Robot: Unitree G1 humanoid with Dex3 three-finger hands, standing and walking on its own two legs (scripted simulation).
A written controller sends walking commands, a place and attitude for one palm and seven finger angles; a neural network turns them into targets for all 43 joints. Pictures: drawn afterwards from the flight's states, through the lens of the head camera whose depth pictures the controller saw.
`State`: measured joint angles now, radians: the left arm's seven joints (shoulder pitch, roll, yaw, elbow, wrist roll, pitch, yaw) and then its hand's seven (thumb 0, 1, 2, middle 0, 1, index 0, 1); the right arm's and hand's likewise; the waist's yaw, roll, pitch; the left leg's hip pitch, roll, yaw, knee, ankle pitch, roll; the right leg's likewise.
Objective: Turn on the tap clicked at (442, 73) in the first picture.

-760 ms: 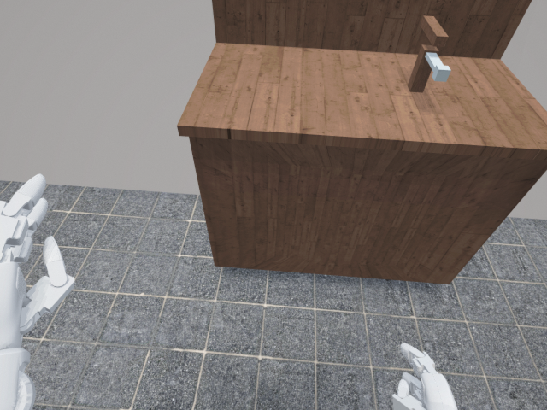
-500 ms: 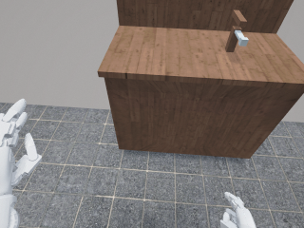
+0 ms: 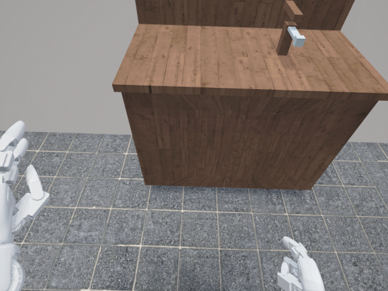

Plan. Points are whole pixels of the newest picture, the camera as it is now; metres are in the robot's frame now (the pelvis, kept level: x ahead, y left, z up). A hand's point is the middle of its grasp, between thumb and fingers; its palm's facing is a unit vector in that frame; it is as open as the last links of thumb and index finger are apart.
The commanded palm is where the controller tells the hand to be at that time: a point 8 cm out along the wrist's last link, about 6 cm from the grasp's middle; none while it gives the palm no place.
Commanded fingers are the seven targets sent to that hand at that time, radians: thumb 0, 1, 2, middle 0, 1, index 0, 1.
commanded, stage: walk to a spot facing it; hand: left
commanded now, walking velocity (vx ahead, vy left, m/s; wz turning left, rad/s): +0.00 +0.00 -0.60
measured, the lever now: (298, 41) +0.86 -0.26 +0.12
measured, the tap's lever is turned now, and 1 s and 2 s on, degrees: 0 0 0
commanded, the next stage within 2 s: none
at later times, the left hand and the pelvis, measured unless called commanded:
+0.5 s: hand (94, 179) +0.25 +0.19 +0.16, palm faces +0.27 -0.86 -0.44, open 7.4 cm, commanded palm +0.21 +0.22 +0.18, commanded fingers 0.00 0.90 0.90 -0.20 -0.30 -0.20 -0.30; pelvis -0.01 -0.01 -0.02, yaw -13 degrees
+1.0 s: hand (171, 178) +0.25 +0.07 +0.18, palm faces -0.06 -0.90 -0.44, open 7.4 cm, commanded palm +0.22 +0.12 +0.18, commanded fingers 0.00 0.90 0.90 -0.20 -0.30 -0.20 -0.30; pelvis -0.05 -0.04 +0.00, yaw -30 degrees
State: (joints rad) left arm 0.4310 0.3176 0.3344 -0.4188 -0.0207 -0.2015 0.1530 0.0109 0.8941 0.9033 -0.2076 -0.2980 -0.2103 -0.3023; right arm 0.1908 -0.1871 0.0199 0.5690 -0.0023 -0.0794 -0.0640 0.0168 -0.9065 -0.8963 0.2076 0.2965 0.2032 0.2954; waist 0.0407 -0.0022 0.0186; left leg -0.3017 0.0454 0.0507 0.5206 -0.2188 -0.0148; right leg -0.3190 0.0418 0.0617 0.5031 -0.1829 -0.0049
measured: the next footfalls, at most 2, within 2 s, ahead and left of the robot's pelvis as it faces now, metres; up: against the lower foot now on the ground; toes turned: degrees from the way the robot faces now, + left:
left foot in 1.06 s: +0.04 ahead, +0.08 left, +0.00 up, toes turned -30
right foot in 1.38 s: -0.15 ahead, -0.17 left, +0.00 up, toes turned -51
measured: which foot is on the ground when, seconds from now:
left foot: down 0.00-0.58, up 0.60-1.00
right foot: down 0.00-1.00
